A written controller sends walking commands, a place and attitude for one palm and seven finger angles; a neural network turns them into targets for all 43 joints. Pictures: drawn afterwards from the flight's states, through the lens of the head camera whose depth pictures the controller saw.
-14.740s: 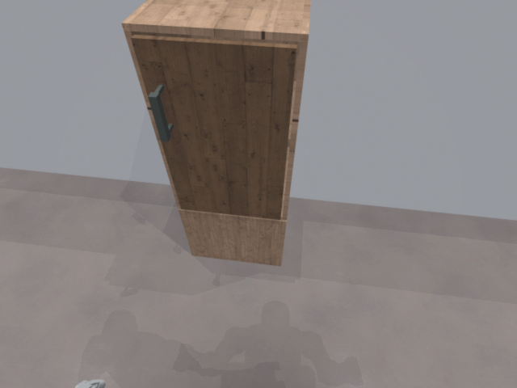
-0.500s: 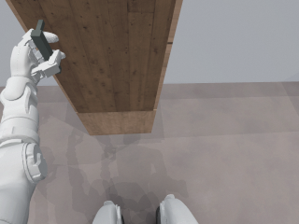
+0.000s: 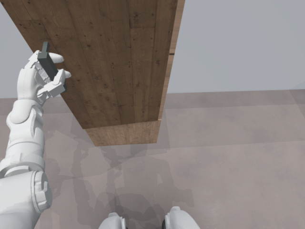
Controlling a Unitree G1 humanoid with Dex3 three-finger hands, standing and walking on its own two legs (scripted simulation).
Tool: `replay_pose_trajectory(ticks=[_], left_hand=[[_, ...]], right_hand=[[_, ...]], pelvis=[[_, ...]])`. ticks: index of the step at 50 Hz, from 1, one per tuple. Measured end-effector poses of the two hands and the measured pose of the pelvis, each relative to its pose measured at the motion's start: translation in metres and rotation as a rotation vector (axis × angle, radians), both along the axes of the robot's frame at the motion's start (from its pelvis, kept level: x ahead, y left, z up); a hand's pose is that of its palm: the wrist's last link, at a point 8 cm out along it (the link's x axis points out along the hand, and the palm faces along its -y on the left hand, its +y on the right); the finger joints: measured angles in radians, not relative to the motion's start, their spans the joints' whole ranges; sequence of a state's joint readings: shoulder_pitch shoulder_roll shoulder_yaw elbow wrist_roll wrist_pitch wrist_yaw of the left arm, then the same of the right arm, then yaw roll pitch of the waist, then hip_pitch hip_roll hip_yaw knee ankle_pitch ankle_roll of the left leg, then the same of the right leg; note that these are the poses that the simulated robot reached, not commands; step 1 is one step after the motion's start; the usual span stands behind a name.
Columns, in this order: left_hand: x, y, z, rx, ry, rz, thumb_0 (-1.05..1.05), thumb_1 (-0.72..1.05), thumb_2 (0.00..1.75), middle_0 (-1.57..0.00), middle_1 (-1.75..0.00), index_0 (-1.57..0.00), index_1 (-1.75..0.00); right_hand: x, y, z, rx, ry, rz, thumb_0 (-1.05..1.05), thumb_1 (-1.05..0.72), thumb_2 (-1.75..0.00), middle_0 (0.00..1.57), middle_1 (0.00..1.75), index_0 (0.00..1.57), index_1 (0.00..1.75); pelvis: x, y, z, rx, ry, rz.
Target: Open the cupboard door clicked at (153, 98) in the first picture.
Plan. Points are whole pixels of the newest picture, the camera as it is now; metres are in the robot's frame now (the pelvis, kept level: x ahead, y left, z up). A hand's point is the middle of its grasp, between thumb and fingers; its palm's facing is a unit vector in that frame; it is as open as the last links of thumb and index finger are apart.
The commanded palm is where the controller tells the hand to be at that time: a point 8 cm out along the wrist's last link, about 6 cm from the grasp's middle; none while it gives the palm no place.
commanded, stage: pull the door open along its arc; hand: left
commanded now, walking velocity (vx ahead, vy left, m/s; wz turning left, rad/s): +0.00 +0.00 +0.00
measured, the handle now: (54, 68) +0.52 +0.23 +0.08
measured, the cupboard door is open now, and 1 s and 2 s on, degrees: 5 50 54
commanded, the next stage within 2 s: open thumb and fingers to let go in 0.66 s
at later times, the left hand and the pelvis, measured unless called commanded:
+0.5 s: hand (95, 133) +0.33 +0.11 +0.08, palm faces +0.42 -0.91 +0.02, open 5.9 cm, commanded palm +0.26 +0.13 +0.07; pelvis +0.01 -0.01 +0.01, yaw +4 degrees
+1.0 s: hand (123, 153) +0.28 +0.05 +0.09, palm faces +0.40 -0.92 -0.02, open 6.9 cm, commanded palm +0.23 +0.09 +0.07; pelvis +0.01 -0.05 +0.01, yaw +5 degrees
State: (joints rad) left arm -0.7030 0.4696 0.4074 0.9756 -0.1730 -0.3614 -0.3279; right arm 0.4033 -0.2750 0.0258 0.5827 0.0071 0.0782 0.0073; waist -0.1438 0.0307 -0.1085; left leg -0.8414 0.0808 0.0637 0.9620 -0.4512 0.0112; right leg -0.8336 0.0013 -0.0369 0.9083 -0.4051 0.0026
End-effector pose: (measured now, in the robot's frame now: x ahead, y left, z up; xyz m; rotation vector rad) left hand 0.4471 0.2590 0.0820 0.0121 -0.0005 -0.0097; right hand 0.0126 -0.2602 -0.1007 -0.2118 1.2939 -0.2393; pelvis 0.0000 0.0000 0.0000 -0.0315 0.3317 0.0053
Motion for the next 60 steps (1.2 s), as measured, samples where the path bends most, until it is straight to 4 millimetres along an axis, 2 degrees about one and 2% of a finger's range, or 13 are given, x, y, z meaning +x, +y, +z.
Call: replay_pose_trajectory(ticks=[6,9,18,22,26,36,39,46,52,60], left_hand=[[-0.034,-0.009,-0.001,-0.012,-0.013,-0.024,0.01,0.73,0.75,-0.37,-1.35,-0.35,-1.35],[-0.054,-0.019,-0.003,-0.049,-0.026,0.051,0.01,0.72,0.76,-0.36,-1.35,-0.35,-1.33],[-0.121,-0.072,-0.003,-0.084,-0.044,0.384,0.0,0.71,0.78,-0.34,-1.35,-0.35,-1.29],[-0.145,-0.095,-0.001,-0.048,-0.029,0.441,-0.01,0.72,0.79,-0.33,-1.34,-0.34,-1.3],[-0.166,-0.115,0.001,-0.033,-0.01,0.443,-0.01,0.72,0.79,-0.32,-1.34,-0.33,-1.32],[-0.208,-0.164,0.004,0.003,0.021,0.318,0.0,0.71,0.75,-0.32,-1.33,-0.35,-1.34],[-0.211,-0.17,0.004,0.009,0.022,0.324,0.0,0.7,0.76,-0.34,-1.33,-0.36,-1.34],[-0.204,-0.169,0.002,0.009,0.021,0.415,0.0,0.64,0.77,-0.37,-1.33,-0.38,-1.34],[-0.211,-0.171,0.004,0.003,0.007,0.425,0.01,0.42,0.69,-0.36,-1.3,-0.37,-1.3],[-0.204,-0.172,0.0,-0.004,0.001,0.416,0.01,-0.06,0.49,-0.33,-1.25,-0.33,-1.25]], right_hand=[[0.038,0.003,0.006,0.023,-0.108,0.024,0.0,-0.9,-0.9,0.2,0.3,0.21,0.3],[0.064,0.007,0.009,0.038,-0.179,0.057,0.0,-0.9,-0.9,0.2,0.3,0.2,0.3],[0.143,0.031,0.016,0.112,-0.358,0.218,0.0,-0.9,-0.9,0.2,0.3,0.2,0.3],[0.166,0.043,0.02,0.136,-0.403,0.272,0.0,-0.9,-0.9,0.2,0.3,0.2,0.3],[0.181,0.05,0.025,0.146,-0.439,0.305,0.0,-0.9,-0.9,0.2,0.3,0.2,0.3],[0.192,0.044,0.034,0.173,-0.518,0.31,0.01,-0.9,-0.9,0.2,0.3,0.21,0.3],[0.192,0.037,0.032,0.166,-0.523,0.31,0.01,-0.9,-0.9,0.2,0.3,0.21,0.3],[0.184,0.021,0.023,0.144,-0.488,0.316,0.01,-0.9,-0.9,0.2,0.3,0.2,0.3],[0.172,0.01,0.02,0.134,-0.475,0.307,0.01,-0.9,-0.9,0.2,0.3,0.2,0.3],[0.16,0.002,0.016,0.107,-0.453,0.297,0.01,-0.9,-0.9,0.2,0.3,0.2,0.3]], pelvis=[[0.007,0.001,0.007,0.007,-0.032,-0.002],[0.01,0.002,0.009,0.009,-0.046,0.0],[0.013,-0.002,0.012,0.02,-0.094,0.03],[0.014,-0.007,0.013,0.026,-0.12,0.045],[0.014,-0.013,0.015,0.031,-0.146,0.059],[0.018,-0.028,0.015,0.041,-0.184,0.067],[0.017,-0.033,0.014,0.044,-0.191,0.072],[0.012,-0.044,0.012,0.054,-0.188,0.079],[0.008,-0.05,0.013,0.061,-0.19,0.082],[0.001,-0.05,0.012,0.06,-0.184,0.081]])
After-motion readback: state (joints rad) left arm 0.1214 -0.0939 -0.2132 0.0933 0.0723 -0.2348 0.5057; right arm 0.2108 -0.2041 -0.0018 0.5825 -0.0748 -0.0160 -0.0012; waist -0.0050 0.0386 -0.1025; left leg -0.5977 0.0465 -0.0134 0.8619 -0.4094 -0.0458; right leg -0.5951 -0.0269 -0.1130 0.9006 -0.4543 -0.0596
